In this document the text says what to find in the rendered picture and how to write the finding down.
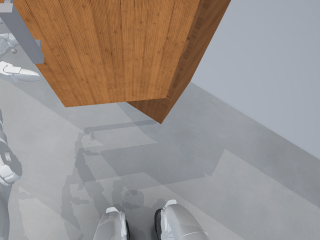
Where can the cupboard door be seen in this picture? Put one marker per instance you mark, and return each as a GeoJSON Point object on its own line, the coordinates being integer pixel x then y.
{"type": "Point", "coordinates": [108, 51]}

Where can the robot left shin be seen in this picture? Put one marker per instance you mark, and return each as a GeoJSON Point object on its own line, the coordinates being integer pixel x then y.
{"type": "Point", "coordinates": [111, 209]}

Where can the robot right shin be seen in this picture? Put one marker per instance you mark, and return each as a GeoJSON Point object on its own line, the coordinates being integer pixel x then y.
{"type": "Point", "coordinates": [164, 235]}

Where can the handle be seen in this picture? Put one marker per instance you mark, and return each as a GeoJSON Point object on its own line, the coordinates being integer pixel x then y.
{"type": "Point", "coordinates": [16, 25]}

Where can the robot shin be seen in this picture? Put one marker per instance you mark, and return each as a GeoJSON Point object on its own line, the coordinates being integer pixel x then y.
{"type": "Point", "coordinates": [164, 235]}
{"type": "Point", "coordinates": [111, 209]}

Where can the left robot upper arm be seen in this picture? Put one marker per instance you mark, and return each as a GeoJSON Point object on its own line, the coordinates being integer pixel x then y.
{"type": "Point", "coordinates": [10, 171]}

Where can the left robot hand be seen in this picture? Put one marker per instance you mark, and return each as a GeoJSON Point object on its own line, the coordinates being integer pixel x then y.
{"type": "Point", "coordinates": [8, 72]}

